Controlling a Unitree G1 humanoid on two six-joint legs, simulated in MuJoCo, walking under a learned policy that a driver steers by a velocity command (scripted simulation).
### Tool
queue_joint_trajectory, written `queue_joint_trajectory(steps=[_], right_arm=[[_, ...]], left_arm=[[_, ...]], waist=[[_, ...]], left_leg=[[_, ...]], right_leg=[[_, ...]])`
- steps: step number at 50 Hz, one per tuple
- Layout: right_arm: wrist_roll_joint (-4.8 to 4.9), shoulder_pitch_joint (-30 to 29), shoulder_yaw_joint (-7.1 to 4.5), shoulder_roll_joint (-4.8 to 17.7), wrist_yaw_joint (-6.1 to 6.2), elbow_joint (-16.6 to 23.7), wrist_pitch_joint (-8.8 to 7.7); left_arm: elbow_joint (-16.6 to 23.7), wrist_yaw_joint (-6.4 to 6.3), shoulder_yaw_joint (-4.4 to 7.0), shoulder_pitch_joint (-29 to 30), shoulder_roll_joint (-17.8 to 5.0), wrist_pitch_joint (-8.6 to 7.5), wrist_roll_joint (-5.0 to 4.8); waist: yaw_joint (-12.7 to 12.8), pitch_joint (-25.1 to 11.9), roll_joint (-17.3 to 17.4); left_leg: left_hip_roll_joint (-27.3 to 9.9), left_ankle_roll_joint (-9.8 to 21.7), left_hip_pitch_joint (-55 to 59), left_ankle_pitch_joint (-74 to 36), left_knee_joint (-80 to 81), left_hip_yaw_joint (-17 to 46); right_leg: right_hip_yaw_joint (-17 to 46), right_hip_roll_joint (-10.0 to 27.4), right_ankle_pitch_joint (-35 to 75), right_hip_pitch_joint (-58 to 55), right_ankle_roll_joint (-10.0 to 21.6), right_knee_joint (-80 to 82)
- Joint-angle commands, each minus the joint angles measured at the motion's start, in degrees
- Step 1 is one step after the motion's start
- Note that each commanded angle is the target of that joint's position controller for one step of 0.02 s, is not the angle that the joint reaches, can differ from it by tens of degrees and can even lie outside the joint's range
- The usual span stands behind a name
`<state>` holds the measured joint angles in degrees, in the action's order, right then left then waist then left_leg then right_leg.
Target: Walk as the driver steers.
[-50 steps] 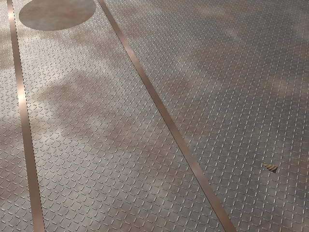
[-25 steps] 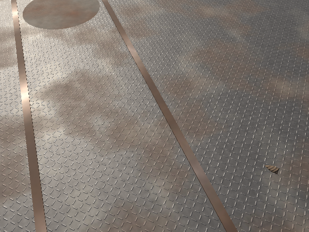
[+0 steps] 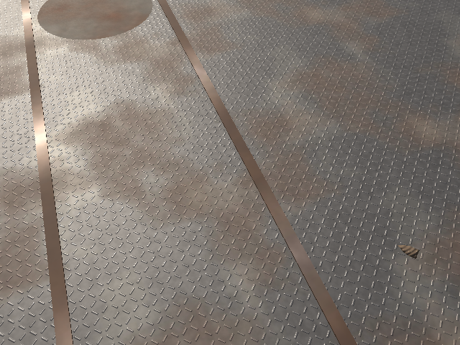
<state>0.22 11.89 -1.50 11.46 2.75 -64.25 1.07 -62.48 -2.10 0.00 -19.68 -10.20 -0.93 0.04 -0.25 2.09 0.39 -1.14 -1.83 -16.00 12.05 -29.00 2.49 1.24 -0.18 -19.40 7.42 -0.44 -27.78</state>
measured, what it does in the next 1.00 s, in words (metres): walks ahead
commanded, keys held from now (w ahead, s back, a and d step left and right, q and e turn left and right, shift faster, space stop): no key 0.32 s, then w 0.68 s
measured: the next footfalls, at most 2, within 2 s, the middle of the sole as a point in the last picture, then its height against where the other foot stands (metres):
right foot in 1.04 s outside the picture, level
left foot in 1.62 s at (194, 272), level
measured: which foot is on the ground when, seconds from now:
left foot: down 0.00-1.00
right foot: down 0.00-0.56, up 0.58-1.00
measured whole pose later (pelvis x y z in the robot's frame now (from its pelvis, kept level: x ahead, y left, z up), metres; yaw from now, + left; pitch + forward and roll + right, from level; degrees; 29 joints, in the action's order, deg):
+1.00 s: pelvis +0.24 +0.00 -0.01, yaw +0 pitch +2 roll +1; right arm 0.7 29.9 -1.9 12.2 1.2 -61.8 -4.1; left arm -47.7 2.5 1.8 1.5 -12.5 -5.9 -1.7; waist -5.1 1.5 -0.7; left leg -0.2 -0.6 10.5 22.9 -10.5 -2.0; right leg -2.4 2.3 -2.0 33.9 4.0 -32.1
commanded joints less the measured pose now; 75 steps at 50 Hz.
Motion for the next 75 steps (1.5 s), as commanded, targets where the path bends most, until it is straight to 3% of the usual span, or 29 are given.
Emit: queue_joint_trajectory(steps=[1,16,17,19,22,24,25,27,28,29,30,31,33,35,36,41,47,49,51,52,53,54,55,57,58,60,63,69,75], right_arm=[[0.01,2.12,-0.78,5.57,0.18,1.22,-0.3],[0.09,3.48,-0.63,4.85,0.25,1.41,-0.34],[0.04,4.43,-0.44,4.1,0.26,0.87,-0.29],[0.52,4.75,-0.78,4.59,0.36,0.8,-0.32],[0.66,1.14,-0.48,2.69,-0.59,3.14,-2.63],[1.2,-0.11,-0.35,2.12,-1.77,4.58,-4.73],[1.66,0.6,-0.33,1.94,-2.23,4.85,-5.62],[1.99,8.79,-1.11,2.44,-2.66,1.88,-6.57],[1.52,14.91,-2.09,4.25,-2.75,-0.32,-6.68],[1.46,23.12,-3.91,10.15,-2.75,-1.54,-6.94],[0.87,29.16,-4.18,13.69,-3.58,-1.9,-7.58],[0.18,22.66,-2.64,9.74,-3.51,-0.49,-8.31],[0.34,14.1,-1.45,6.41,-3.81,2.7,-8.45],[-0.01,13.92,-0.37,3.55,-3.78,3.07,-7.59],[-0.12,15.78,-0.23,3.59,-3.43,2.7,-7.24],[-0.43,17.61,-0.64,7.61,-1.55,3.85,-6.11],[0.92,19.33,-1.7,9.22,-1.21,3.85,-5.94],[0.66,17.89,-2.22,10.31,-1.25,4.37,-5.52],[-0.11,16.35,-2.18,10.25,-1.42,5.17,-4.62],[-0.7,16.06,-1.21,8.35,-1.69,6.76,-4.56],[-0.01,24.59,1.51,-2.05,-2.44,7.2,-5.78],[1.95,20.38,0.21,3.51,-2.6,6.85,-7.46],[3.5,14.04,-1.06,7.65,-2.49,9.41,-8.24],[2.2,8.65,-2.06,8.42,-1.29,10.33,-7.77],[1.99,11.88,-2.19,6.46,-1.27,9.74,-6.77],[2.14,13.56,-2.39,4.36,-1.42,9.12,-4.93],[1.69,7.86,-3.03,5.01,-1.24,11.68,-3.66],[0.97,-3.63,-2.87,4.36,-3.28,16.06,-4.66],[1.14,-13.55,-1.98,3.43,-5.78,22.2,-4.78]], left_arm=[[0.41,-0.16,0.79,-5.28,-5.02,-0.22,-0.03],[0.3,-0.26,0.78,-7.14,-4.16,-0.31,-0.11],[-0.32,-0.31,0.68,-8.33,-3.58,-0.23,-0.14],[0.26,-0.72,1.41,-7.95,-5.68,0.08,-0.72],[1.32,-0.76,2.92,-10.5,-9.77,-0.86,-1.71],[2.48,-0.54,3.75,-8.34,-11.37,-1.82,-1.92],[3.28,-0.28,3.6,-6.28,-10.56,-2.12,-1.87],[4.58,0.3,3.2,-2.71,-9.03,-2.09,-2.08],[5.45,0.42,3.04,-1.45,-8.68,-2.41,-1.94],[6.99,0.42,2.16,-0.22,-5.48,-3.19,-1.78],[8.92,0.24,1.57,-0.33,-3.07,-4.49,-2.13],[9.22,0.66,2.05,-0.05,-4.87,-5.36,-3.17],[9.08,1.52,2.47,1.49,-5.7,-6.28,-2.62],[9.22,1.91,3.97,3.18,-8.21,-6.13,-1.76],[9.25,2.29,4.0,3.58,-7.23,-5.78,-1.8],[14.28,2.95,2.63,16.53,-3.46,-5.06,-1.44],[17.89,4.47,2.46,24.53,-6.03,-5.36,-1.91],[17.71,4.76,3.41,21.52,-8.26,-5.7,-1.83],[13.41,4.32,5.84,6.53,-12.33,-5.51,-2.03],[11.29,3.65,7.1,-3.76,-16.31,-5.25,-1.53],[9.79,4.04,7.86,-8.66,-20.94,-5.2,-0.42],[10.03,4.07,6.25,-6.54,-15.09,-5.47,-0.55],[10.71,3.91,5.35,-0.47,-12.44,-5.86,-0.69],[11.67,4.24,4.07,8.35,-8.24,-6.53,-0.15],[11.12,4.25,3.94,9.44,-7.65,-6.82,0.57],[9.64,4.19,3.97,8.63,-6.58,-7.1,0.55],[8.51,3.21,4.5,7.58,-8.74,-7.43,0.7],[8.23,1.09,4.82,4.1,-11.0,-6.44,0.71],[7.01,0.65,5.47,-2.08,-12.77,-4.02,-0.43]], waist=[[0.02,1.51,-0.36],[0.06,1.88,-0.41],[0.1,0.59,-0.69],[0.29,3.26,-2.92],[2.43,8.54,-8.54],[1.91,11.41,-11.63],[0.61,12.54,-10.92],[-3.57,9.94,-8.58],[-5.51,7.33,-4.76],[-8.21,3.69,9.51],[-8.66,-0.75,18.76],[-4.69,2.38,10.7],[-1.96,5.11,3.84],[-1.37,4.67,3.92],[-1.53,4.24,5.13],[-3.18,5.97,3.29],[-2.87,7.56,4.5],[0.08,4.27,5.37],[7.89,-5.7,6.39],[11.62,-12.93,1.83],[6.72,-24.38,-15.73],[8.27,-22.59,-11.91],[6.65,-12.36,-9.76],[2.71,-4.73,-1.4],[0.15,-4.9,-4.94],[-1.08,-2.55,-5.17],[-1.28,0.95,-3.4],[1.6,2.92,-1.86],[4.71,5.12,-1.44]], left_leg=[[-0.16,1.9,5.86,-7.7,3.15,-0.51],[-0.01,2.02,5.61,-7.74,2.87,-0.47],[0.77,2.03,6.2,-1.93,2.75,-1.31],[3.67,2.58,2.09,16.37,-0.57,-4.12],[4.01,3.09,-8.03,16.64,-10.24,-6.29],[0.57,4.61,-12.2,12.08,-17.87,-4.69],[-0.25,5.57,-11.32,13.33,-14.98,-4.49],[2.27,5.99,3.86,9.78,-1.89,-7.07],[1.86,5.91,12.12,5.99,0.9,-3.93],[-8.57,10.67,20.42,12.93,10.65,14.98],[-20.13,17.93,25.43,18.18,20.92,40.59],[-22.3,18.07,21.87,19.35,20.86,41.49],[-16.94,14.28,17.1,12.41,20.39,24.89],[-11.89,11.37,15.97,0.74,21.48,13.42],[-10.96,11.23,16.05,-4.56,21.49,10.4],[-10.48,12.35,13.56,-11.28,23.53,4.45],[-13.2,11.48,16.21,-13.65,23.13,1.52],[-13.86,10.17,19.71,-27.54,17.38,0.14],[-10.64,7.82,17.0,-44.74,-1.2,-3.16],[-7.63,5.85,3.57,-31.33,-19.29,-4.17],[4.11,2.69,-16.21,11.66,-41.81,-2.25],[3.29,4.12,-21.87,18.71,-50.06,6.79],[0.28,5.31,-26.33,14.81,-51.85,5.63],[-5.24,6.02,-20.34,5.51,-45.6,4.01],[-6.99,6.01,-15.97,3.23,-43.25,4.85],[-7.57,6.05,-13.73,2.84,-40.82,4.39],[-7.79,5.44,-20.48,-2.67,-36.31,5.18],[-6.02,4.3,-24.84,-17.59,-17.65,0.99],[-4.27,6.19,-28.73,-11.5,-8.37,-5.06]], right_leg=[[0.12,0.66,7.02,8.51,0.67,6.52],[-0.11,0.65,6.88,8.8,0.57,6.29],[-0.5,0.24,1.19,8.34,0.82,6.82],[1.34,0.64,-16.35,10.63,3.29,7.79],[15.25,10.29,-30.62,10.66,9.71,14.93],[23.97,17.69,-28.99,10.73,13.67,18.58],[22.64,17.39,-25.01,11.23,13.07,17.58],[13.16,11.18,-16.47,15.33,8.89,10.62],[8.14,7.21,-6.44,18.23,6.96,2.11],[-1.44,-0.09,0.34,26.03,3.1,-18.51],[0.37,-3.94,-11.35,34.33,2.29,-35.48],[5.43,0.11,-9.38,38.3,3.8,-44.84],[4.45,5.06,1.41,39.07,6.11,-44.79],[2.06,7.2,7.03,35.97,5.8,-38.66],[0.82,7.29,8.04,34.95,5.12,-36.43],[-2.33,6.09,15.13,35.3,1.52,-17.85],[-2.87,3.83,19.61,29.11,3.54,-5.21],[-3.73,1.91,17.17,23.08,5.45,-3.86],[-6.18,-2.02,15.07,3.16,8.13,-4.72],[5.08,7.43,10.83,-14.75,11.55,-4.85],[36.01,23.33,-5.63,-32.74,21.16,4.87],[44.05,23.13,-9.65,-29.38,19.03,12.94],[33.85,22.1,-5.45,-20.77,15.47,13.09],[17.45,17.37,8.5,-3.45,11.44,15.81],[12.41,16.32,10.63,0.48,11.01,17.16],[6.57,14.5,12.96,4.73,11.27,19.92],[1.19,14.53,16.54,4.96,11.71,22.25],[-7.83,13.6,20.95,-0.71,9.81,23.06],[-12.17,16.95,31.07,-13.95,8.94,16.98]])
Keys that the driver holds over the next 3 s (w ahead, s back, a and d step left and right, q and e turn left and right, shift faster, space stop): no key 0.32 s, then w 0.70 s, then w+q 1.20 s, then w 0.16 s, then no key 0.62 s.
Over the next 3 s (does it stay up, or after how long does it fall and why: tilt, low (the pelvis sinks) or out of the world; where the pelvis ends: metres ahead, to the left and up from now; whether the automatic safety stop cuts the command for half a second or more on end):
stays up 1.12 0.30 0.00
